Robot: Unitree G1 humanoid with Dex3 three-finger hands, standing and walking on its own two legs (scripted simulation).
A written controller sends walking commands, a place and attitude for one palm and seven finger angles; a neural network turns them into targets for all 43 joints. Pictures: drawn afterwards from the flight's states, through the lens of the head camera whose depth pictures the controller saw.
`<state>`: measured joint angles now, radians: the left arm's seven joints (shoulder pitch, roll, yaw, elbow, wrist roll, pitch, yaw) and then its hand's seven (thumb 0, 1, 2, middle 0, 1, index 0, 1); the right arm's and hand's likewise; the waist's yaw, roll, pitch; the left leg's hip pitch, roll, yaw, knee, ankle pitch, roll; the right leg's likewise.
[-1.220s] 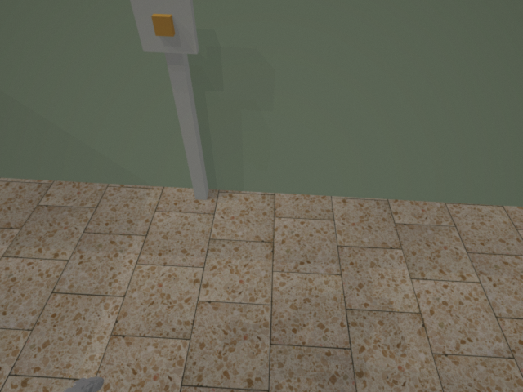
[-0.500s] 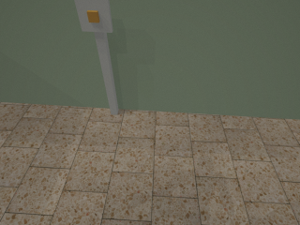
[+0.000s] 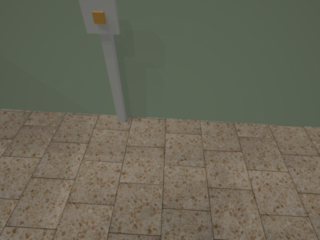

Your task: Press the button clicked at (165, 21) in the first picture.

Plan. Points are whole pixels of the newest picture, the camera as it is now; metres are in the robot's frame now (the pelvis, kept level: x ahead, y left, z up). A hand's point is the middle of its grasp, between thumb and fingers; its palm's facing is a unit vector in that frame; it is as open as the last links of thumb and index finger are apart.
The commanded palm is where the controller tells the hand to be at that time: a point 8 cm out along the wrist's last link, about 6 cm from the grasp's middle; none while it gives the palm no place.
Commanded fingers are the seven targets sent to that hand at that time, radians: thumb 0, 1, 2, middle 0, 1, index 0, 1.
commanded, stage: look at it before walking up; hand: left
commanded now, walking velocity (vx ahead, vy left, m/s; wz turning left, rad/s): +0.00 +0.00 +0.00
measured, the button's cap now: (99, 17) +1.10 +0.39 +0.09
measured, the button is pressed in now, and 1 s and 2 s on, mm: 0 0 0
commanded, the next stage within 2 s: walk to a spot facing it in 0.22 s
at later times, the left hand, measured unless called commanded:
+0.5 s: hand out of the picture +0.08 +0.24 -0.16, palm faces +0.03 -0.94 -0.33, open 7.4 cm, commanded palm none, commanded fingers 0.00 0.90 0.90 -0.20 -0.30 -0.20 -0.30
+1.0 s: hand out of the picture +0.07 +0.27 -0.17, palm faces +0.31 -0.93 -0.19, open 7.4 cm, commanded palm none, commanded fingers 0.00 0.90 0.90 -0.20 -0.30 -0.20 -0.30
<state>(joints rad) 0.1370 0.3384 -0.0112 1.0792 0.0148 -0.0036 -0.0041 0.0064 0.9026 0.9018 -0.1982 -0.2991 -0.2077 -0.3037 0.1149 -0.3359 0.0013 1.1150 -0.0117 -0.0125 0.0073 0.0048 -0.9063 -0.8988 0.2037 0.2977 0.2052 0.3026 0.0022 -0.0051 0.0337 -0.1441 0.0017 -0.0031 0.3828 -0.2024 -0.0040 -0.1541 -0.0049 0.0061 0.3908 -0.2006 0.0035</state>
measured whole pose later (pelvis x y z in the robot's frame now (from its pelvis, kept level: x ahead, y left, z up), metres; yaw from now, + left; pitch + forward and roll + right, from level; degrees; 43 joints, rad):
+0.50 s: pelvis +0.00 +0.00 +0.00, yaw +3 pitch -1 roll +0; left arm 0.13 0.32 0.00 1.04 0.01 0.02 0.02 0.01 0.90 0.90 -0.20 -0.30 -0.21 -0.30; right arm 0.13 -0.32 -0.01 1.08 -0.01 0.02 0.00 0.00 -0.91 -0.90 0.20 0.30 0.20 0.30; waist -0.01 0.00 0.04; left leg -0.20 -0.02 -0.05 0.45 -0.23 0.00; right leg -0.19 -0.02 -0.04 0.46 -0.25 0.01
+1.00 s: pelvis +0.08 +0.07 +0.00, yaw +19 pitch +1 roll +0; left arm 0.24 0.23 0.06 0.98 0.03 0.01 -0.03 0.01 0.91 0.90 -0.19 -0.30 -0.20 -0.30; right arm 0.41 -0.14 -0.03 1.06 -0.02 -0.05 0.00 0.00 -0.91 -0.90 0.20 0.30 0.21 0.30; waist -0.03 -0.03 0.02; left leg -0.12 -0.05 0.01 0.37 -0.27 0.06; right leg -0.56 -0.11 -0.04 1.01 -0.25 0.08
